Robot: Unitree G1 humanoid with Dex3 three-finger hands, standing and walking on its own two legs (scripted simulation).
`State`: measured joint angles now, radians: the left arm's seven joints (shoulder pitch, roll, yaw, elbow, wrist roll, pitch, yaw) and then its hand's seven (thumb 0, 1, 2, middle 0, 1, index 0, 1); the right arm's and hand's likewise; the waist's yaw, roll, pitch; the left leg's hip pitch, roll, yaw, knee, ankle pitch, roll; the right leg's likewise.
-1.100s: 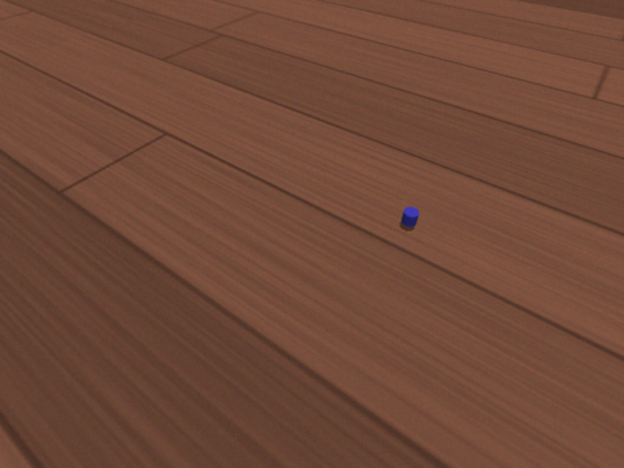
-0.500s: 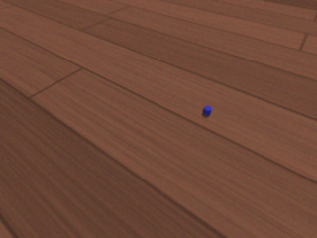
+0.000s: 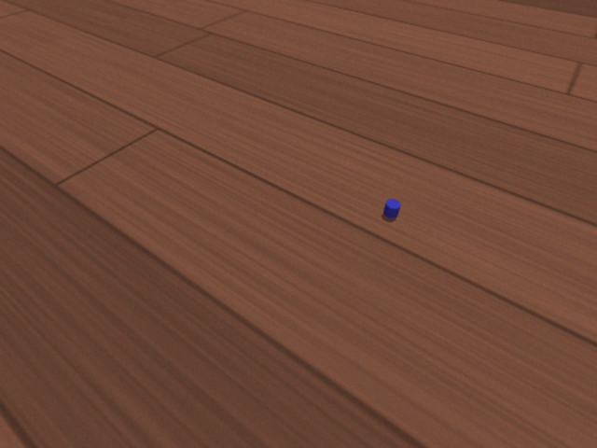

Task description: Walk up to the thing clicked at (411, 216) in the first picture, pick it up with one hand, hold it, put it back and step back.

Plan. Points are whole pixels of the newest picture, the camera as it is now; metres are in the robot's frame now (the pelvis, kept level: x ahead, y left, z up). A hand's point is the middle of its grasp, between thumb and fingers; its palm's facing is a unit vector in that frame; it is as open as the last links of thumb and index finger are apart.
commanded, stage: stand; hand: left
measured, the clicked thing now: (392, 208) +1.32 -0.44 -0.75
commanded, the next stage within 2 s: walk up in 0.02 s
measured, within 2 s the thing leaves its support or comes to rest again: neither
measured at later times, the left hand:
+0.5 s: hand (176, 375) +0.27 +0.21 -0.13, palm faces -0.28 -0.81 -0.51, open 7.3 cm
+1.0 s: hand (261, 198) +0.72 +0.11 -0.14, palm faces -0.67 -0.56 -0.49, open 7.3 cm
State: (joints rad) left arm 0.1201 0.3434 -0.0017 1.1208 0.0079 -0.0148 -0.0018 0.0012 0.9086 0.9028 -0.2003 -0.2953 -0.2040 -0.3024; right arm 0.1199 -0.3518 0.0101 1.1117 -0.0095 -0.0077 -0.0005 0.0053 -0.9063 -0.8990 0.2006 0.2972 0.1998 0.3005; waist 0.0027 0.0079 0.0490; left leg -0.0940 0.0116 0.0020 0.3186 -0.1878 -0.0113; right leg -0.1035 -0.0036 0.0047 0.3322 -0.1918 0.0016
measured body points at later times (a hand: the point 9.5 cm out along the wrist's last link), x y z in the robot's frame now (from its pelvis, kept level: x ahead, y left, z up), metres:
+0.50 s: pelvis +0.12 -0.05 -0.03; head +0.10 -0.11 +0.41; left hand +0.29 +0.25 -0.09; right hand +0.12 -0.40 -0.17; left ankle +0.13 +0.10 -0.68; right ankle +0.09 -0.18 -0.75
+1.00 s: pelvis +0.43 -0.03 -0.01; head +0.46 -0.05 +0.43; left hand +0.76 +0.14 -0.11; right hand +0.21 -0.29 -0.11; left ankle +0.51 +0.00 -0.75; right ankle +0.32 -0.12 -0.66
